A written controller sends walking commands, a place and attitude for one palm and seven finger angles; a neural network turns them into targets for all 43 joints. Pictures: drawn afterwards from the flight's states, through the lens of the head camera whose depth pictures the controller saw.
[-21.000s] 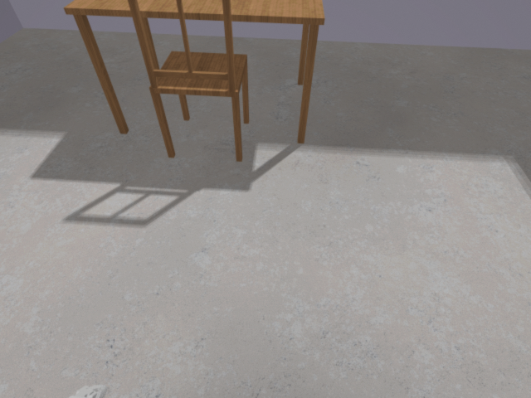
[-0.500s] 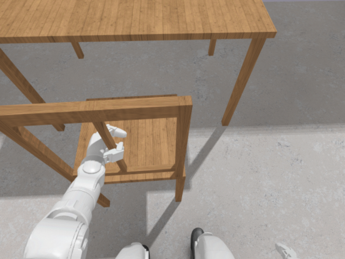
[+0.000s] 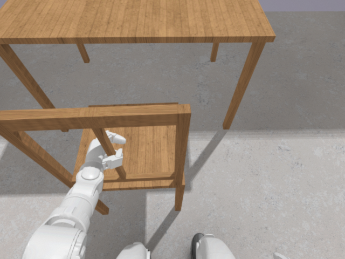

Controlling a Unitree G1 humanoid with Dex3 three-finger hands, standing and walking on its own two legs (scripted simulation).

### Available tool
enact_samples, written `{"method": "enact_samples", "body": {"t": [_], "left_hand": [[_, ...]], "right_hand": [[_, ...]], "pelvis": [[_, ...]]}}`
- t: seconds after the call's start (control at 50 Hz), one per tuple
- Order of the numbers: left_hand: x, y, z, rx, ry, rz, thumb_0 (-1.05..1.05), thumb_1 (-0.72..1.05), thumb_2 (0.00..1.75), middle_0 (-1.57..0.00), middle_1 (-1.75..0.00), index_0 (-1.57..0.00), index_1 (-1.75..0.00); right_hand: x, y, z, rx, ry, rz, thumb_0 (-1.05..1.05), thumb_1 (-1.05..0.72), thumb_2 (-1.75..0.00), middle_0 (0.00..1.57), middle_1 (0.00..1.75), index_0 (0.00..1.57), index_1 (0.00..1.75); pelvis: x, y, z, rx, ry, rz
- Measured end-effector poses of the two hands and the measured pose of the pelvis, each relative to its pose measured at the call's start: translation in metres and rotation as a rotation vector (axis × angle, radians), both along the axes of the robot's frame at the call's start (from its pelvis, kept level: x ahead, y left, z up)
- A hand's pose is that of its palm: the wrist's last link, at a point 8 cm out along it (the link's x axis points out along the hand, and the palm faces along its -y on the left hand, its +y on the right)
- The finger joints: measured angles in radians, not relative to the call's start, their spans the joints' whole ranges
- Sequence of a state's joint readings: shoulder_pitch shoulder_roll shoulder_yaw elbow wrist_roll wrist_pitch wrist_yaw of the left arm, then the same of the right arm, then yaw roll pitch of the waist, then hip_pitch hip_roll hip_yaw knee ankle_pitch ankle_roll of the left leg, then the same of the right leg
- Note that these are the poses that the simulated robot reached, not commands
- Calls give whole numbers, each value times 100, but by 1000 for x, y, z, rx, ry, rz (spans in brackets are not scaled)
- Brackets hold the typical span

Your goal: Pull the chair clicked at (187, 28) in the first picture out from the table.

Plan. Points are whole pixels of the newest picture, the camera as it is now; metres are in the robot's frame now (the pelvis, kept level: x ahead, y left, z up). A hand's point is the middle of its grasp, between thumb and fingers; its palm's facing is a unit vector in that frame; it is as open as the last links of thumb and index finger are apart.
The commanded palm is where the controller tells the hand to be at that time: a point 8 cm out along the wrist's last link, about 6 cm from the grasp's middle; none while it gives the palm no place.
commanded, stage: step backward, pulling the chair out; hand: left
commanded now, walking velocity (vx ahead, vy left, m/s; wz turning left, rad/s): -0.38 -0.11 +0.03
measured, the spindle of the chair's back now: (112, 156) +0.37 +0.18 -0.07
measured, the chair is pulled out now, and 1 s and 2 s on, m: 0.34 0.44 0.54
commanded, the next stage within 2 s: stop walking, hand still on the chair in 1.16 s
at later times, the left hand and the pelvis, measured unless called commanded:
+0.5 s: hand (116, 164) +0.34 +0.16 -0.05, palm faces +0.07 -0.97 -0.25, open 5.2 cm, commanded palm +0.34 +0.21 -0.04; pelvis -0.03 -0.01 +0.00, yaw +2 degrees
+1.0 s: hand (115, 196) +0.26 +0.15 -0.05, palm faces +0.05 -0.97 -0.26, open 5.2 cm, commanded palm +0.26 +0.20 -0.04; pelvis -0.11 -0.01 +0.00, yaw +2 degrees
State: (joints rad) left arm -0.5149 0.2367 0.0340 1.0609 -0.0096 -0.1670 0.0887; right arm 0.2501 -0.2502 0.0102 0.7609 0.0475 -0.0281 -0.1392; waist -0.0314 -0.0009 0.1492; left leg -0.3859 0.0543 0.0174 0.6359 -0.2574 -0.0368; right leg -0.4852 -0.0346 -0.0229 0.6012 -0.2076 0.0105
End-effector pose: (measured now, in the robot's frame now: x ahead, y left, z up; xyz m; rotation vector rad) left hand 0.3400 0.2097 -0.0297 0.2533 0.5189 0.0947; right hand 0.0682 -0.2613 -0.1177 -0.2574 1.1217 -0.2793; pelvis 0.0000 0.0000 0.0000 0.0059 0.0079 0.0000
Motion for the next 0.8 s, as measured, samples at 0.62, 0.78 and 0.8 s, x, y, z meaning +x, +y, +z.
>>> {"method": "enact_samples", "body": {"t": [0.62,0.78,0.8], "left_hand": [[-34,-2,3,-21,20,37,5,71,79,-38,-135,-50,-145],[-63,-4,3,-13,4,31,5,71,78,-38,-136,-50,-145],[-67,-5,3,-8,1,31,5,71,78,-39,-136,-50,-145]], "right_hand": [[-30,-12,6,-20,8,23,0,-90,-90,21,30,20,30],[-55,-11,2,2,8,38,0,-90,-90,21,30,20,30],[-58,-11,1,10,7,37,0,-90,-90,21,30,20,30]], "pelvis": [[-55,-7,4,-5,14,42],[-74,-14,2,-9,12,7],[-78,-17,1,-11,9,7]]}}
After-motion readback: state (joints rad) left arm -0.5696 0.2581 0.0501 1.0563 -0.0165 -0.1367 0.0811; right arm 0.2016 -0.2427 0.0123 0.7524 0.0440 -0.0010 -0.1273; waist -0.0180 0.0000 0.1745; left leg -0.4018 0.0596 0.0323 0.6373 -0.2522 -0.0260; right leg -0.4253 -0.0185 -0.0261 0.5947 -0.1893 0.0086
